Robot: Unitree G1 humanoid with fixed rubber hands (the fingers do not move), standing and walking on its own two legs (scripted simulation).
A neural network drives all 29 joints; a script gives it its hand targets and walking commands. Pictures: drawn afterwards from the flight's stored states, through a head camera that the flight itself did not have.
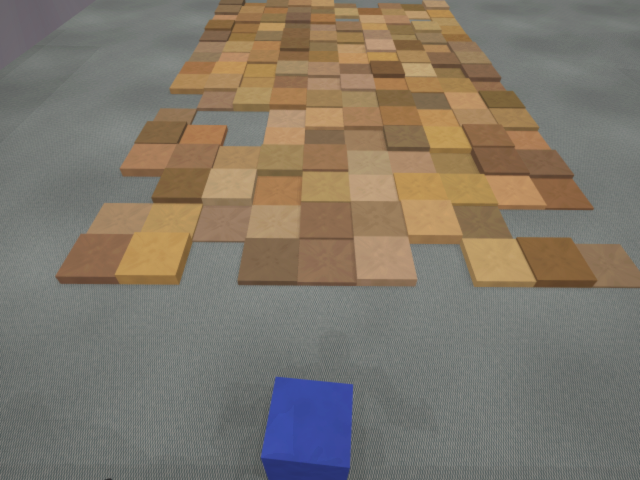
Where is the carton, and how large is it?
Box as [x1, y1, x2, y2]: [261, 377, 352, 479]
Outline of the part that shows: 275,377 261,453 261,459 268,479 346,479 349,469 352,384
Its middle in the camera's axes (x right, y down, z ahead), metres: -0.02 +0.52 +1.06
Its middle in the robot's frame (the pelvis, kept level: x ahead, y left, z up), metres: +0.40 +0.03 -0.66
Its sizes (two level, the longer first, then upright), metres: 0.210 0.200 0.250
